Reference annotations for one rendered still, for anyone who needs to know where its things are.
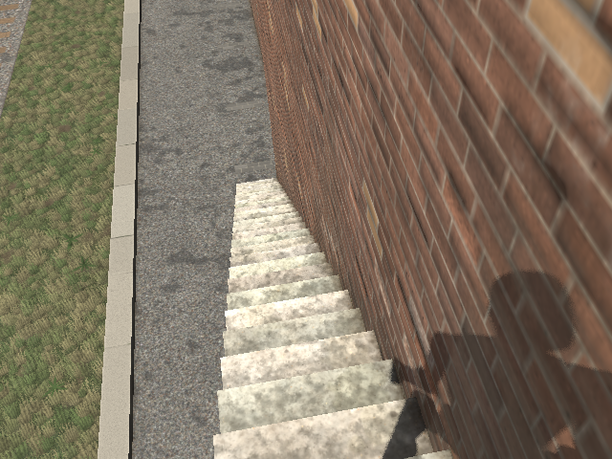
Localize stairs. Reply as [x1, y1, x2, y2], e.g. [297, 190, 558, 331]
[213, 178, 452, 459]

